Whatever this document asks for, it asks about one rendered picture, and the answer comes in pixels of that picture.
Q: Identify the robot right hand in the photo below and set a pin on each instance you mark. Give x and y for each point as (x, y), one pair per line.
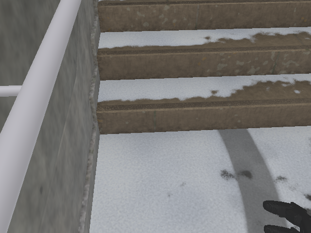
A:
(291, 212)

